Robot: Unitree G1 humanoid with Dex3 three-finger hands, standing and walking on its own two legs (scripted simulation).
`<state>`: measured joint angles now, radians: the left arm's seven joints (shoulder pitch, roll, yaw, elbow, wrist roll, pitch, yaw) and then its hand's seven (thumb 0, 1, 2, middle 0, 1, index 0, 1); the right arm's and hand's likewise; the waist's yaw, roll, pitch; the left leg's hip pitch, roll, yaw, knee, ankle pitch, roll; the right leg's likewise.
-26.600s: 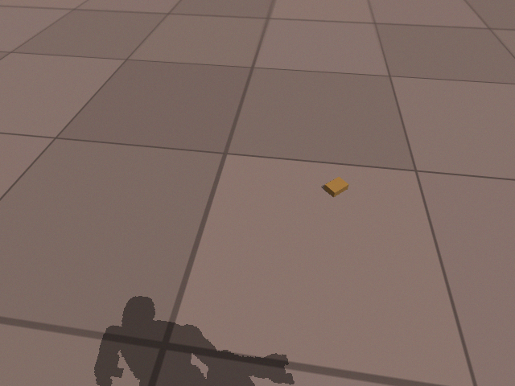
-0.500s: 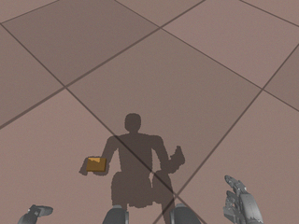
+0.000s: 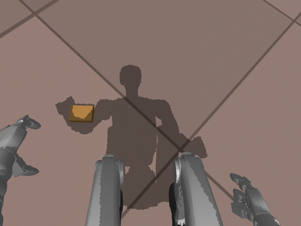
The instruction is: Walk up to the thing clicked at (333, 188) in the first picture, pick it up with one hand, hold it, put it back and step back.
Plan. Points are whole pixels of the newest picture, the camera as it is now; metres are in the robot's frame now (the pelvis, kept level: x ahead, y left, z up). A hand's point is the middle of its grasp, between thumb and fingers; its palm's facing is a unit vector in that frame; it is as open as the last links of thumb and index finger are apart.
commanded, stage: rise first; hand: left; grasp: from above
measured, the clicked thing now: (81, 114) +0.53 +0.30 -0.46
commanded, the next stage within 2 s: none
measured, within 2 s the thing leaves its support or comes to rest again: neither
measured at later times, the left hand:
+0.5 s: hand (43, 127) +0.41 +0.36 -0.24, palm faces -0.47 -0.10 -0.88, open 13.7 cm
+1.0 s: hand (50, 118) +0.46 +0.37 -0.30, palm faces -0.45 -0.01 -0.89, open 13.3 cm
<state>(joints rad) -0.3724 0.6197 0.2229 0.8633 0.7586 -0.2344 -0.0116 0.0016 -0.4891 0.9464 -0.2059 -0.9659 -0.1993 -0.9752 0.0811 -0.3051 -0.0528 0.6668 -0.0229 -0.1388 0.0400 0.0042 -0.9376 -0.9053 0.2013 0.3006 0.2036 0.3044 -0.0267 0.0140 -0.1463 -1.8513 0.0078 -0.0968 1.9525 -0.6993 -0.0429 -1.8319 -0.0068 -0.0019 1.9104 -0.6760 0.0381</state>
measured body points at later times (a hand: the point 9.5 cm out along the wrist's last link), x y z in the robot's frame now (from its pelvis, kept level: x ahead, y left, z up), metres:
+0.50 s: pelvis -0.03 +0.02 -0.12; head +0.19 +0.08 +0.26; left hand +0.43 +0.36 -0.19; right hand +0.02 -0.27 -0.22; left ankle +0.06 +0.14 -0.44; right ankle +0.08 -0.14 -0.44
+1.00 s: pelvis -0.02 +0.02 -0.15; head +0.23 +0.10 +0.21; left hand +0.48 +0.36 -0.25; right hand +0.03 -0.26 -0.24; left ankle +0.06 +0.14 -0.44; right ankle +0.08 -0.13 -0.44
